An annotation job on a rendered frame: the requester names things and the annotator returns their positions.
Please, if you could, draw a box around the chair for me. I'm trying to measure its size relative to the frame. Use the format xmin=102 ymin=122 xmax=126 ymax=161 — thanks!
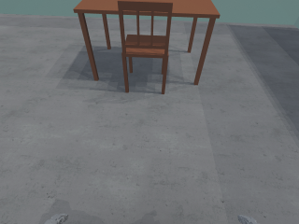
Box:
xmin=117 ymin=0 xmax=173 ymax=94

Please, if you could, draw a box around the right robot hand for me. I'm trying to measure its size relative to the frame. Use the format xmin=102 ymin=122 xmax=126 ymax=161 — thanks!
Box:
xmin=237 ymin=215 xmax=260 ymax=224

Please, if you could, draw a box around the left robot hand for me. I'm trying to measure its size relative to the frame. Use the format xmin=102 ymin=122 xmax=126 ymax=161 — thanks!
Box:
xmin=44 ymin=214 xmax=68 ymax=224

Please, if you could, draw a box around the table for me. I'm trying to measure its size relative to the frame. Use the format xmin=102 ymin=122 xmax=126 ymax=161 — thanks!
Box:
xmin=73 ymin=0 xmax=221 ymax=86

